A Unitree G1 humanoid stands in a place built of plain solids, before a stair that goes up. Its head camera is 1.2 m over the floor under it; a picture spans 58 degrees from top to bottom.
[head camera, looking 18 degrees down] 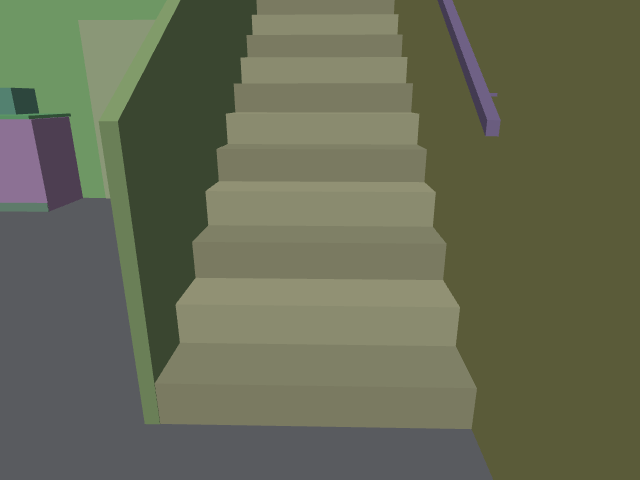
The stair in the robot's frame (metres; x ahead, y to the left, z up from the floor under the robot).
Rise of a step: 0.19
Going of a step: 0.29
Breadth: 1.20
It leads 1 degrees to the right of straight ahead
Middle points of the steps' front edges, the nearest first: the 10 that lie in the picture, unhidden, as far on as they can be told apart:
1.36 0.02 0.19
1.65 0.01 0.37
1.94 0.01 0.56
2.22 0.00 0.74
2.51 -0.01 0.93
2.79 -0.01 1.12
3.08 -0.02 1.30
3.37 -0.03 1.49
3.65 -0.03 1.67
3.94 -0.04 1.86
